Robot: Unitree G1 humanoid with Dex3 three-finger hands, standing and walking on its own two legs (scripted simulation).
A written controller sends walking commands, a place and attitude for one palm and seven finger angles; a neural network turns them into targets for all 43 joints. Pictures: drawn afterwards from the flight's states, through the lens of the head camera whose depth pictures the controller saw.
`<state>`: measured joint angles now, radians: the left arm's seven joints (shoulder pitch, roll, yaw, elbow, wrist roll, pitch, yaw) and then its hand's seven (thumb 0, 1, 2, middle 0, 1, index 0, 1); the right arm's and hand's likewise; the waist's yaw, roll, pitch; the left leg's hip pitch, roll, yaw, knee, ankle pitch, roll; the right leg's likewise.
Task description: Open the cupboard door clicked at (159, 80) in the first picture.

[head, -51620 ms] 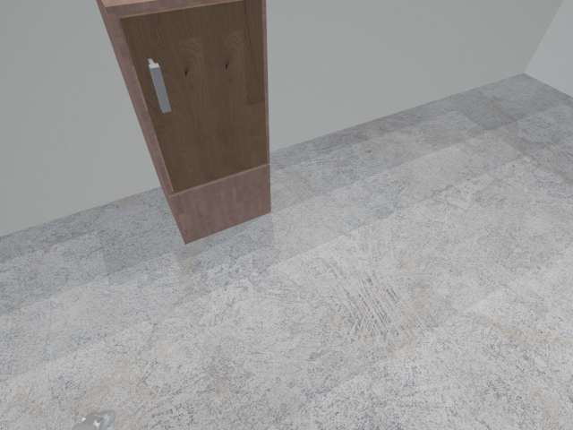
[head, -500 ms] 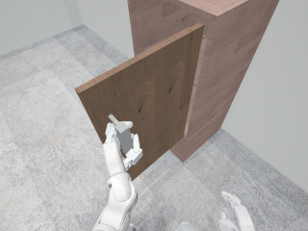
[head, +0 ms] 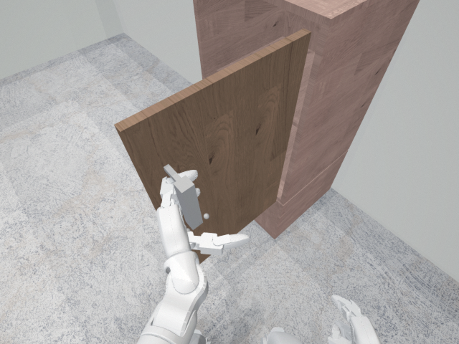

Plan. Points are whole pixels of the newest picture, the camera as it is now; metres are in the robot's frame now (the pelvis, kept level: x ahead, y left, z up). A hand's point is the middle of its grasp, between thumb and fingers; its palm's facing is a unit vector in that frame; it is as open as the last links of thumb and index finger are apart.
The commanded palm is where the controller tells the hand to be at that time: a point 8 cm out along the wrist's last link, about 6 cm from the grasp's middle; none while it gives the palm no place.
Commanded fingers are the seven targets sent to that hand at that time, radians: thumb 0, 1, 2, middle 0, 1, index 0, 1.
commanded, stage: open thumb and fingers to let go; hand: left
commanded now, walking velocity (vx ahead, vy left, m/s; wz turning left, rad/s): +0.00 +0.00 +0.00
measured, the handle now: (182, 197) +0.36 +0.10 +0.05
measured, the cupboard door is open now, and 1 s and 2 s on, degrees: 90 93 92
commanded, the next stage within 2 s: slide the hand sideways off the handle in 0.20 s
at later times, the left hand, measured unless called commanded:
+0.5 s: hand (203, 240) +0.28 +0.06 +0.04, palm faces -0.18 -0.98 -0.09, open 15.9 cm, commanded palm +0.27 +0.11 +0.05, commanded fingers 0.00 -0.50 0.30 -0.15 -0.30 -0.15 -0.30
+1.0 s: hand (180, 261) +0.24 +0.09 +0.05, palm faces -0.09 -1.00 +0.01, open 16.1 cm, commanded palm +0.22 +0.15 +0.05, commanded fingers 0.00 -0.50 0.30 -0.15 -0.30 -0.15 -0.30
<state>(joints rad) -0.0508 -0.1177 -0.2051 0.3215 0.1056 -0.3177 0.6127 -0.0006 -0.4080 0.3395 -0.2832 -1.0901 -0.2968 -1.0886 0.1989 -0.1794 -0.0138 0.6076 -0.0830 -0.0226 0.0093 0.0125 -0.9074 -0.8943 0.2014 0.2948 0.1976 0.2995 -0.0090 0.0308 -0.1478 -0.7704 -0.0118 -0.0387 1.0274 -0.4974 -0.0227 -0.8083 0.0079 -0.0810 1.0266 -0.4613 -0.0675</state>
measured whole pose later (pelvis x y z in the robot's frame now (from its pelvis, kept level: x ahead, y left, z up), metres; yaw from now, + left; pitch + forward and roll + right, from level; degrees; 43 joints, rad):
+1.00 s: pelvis +0.00 +0.03 -0.01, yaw -1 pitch +13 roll +0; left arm 0.31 0.06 -0.23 -0.06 -0.02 -0.34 0.08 -0.01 -0.50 0.30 -0.18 -0.32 -0.19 -0.32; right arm 0.24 -0.20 0.02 0.43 -0.01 -0.02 0.00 0.01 -0.91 -0.89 0.20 0.29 0.20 0.30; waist 0.01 0.04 -0.13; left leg -0.79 -0.02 -0.01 1.10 -0.54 0.02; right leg -0.82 0.00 -0.05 1.08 -0.49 -0.03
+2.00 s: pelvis +0.01 +0.03 +0.01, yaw -1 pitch +10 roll -2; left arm 0.60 0.22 0.05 -0.34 -0.22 -0.21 -0.17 -0.01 -0.50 0.30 -0.15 -0.30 -0.15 -0.30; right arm 0.30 -0.23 0.03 0.39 0.04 -0.07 -0.07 0.02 -0.90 -0.89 0.20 0.30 0.20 0.30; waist 0.01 0.05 -0.15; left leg -0.67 -0.01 -0.04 1.04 -0.53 0.02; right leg -0.68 0.01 -0.08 0.98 -0.46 -0.03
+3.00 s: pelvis +0.03 +0.03 +0.07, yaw -2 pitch -3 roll -1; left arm 0.47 0.32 0.34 -0.38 -0.07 -0.08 0.12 0.01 0.84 0.88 -0.20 -0.30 -0.20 -0.30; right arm 0.20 -0.24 0.01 0.62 0.01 -0.11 -0.09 0.01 -0.91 -0.89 0.20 0.30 0.20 0.30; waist 0.07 0.07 0.01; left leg -0.11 -0.01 0.00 0.46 -0.30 0.02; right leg -0.14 0.02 -0.03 0.44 -0.25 -0.01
